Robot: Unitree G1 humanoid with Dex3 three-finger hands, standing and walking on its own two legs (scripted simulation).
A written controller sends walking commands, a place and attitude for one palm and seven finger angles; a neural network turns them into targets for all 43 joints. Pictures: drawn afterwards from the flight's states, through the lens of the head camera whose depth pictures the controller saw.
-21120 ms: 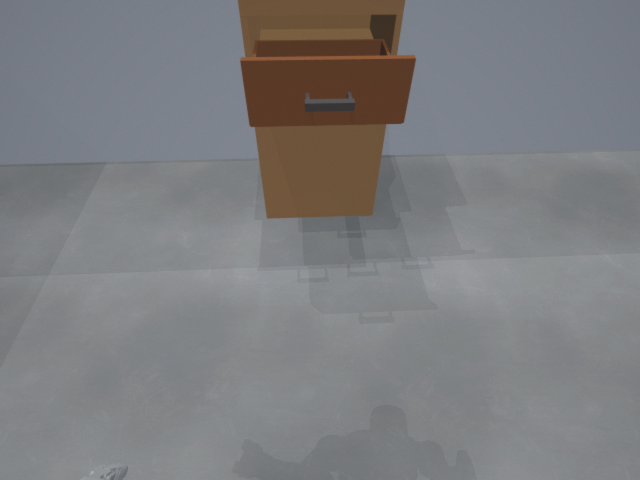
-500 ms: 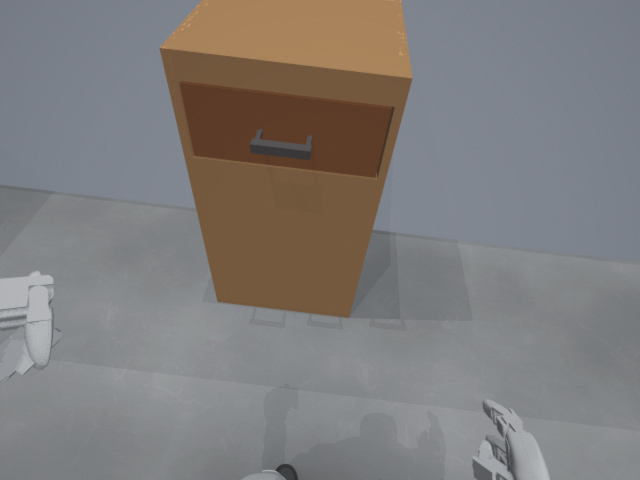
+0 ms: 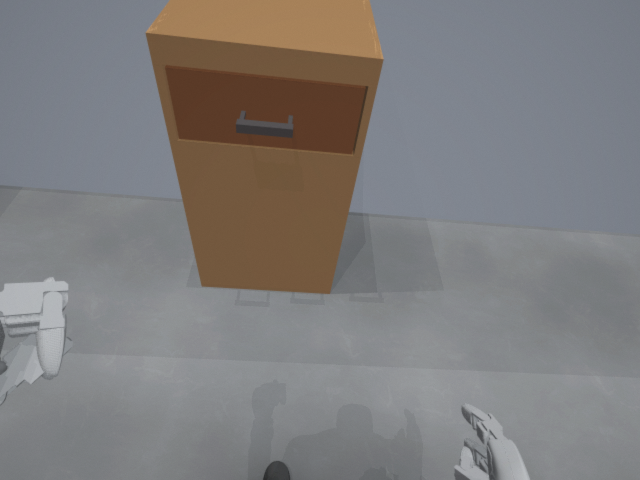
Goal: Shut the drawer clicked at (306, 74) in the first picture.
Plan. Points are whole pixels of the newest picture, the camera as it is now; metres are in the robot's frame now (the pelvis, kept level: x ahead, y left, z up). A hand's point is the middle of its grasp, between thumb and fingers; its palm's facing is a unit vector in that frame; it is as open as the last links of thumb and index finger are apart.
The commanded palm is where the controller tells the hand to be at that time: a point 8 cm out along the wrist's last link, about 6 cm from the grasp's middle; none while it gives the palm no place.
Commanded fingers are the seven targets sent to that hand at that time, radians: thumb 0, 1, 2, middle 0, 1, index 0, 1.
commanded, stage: stop stepping back and stand still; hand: left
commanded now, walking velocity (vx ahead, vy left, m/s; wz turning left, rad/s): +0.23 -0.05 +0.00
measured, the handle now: (266, 122) +0.84 +0.16 -0.03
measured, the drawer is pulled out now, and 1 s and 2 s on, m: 0.00 0.00 0.00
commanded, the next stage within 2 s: let the arm hang, fingers relaxed in 0.86 s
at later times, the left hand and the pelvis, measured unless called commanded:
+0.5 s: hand (1, 462) +0.11 +0.23 +0.17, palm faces +0.34 -0.81 -0.49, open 3.2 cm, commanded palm +0.06 +0.28 +0.17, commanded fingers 0.00 0.90 0.90 -1.40 -1.60 -1.40 -1.60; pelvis -0.07 +0.00 +0.00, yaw +0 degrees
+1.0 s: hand out of the picture +0.13 +0.28 +0.13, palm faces +0.30 -0.80 -0.52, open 3.2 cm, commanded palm none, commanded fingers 0.00 0.90 0.90 -1.28 -1.47 -1.28 -1.47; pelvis -0.05 +0.04 -0.01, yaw +3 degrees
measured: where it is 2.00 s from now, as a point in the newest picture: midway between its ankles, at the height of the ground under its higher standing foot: outside the picture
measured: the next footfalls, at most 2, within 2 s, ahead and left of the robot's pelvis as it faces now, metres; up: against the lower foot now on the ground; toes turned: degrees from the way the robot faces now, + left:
right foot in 0.06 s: -0.05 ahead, -0.07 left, +0.00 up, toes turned -2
left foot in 0.20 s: +0.08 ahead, +0.09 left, +0.00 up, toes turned -1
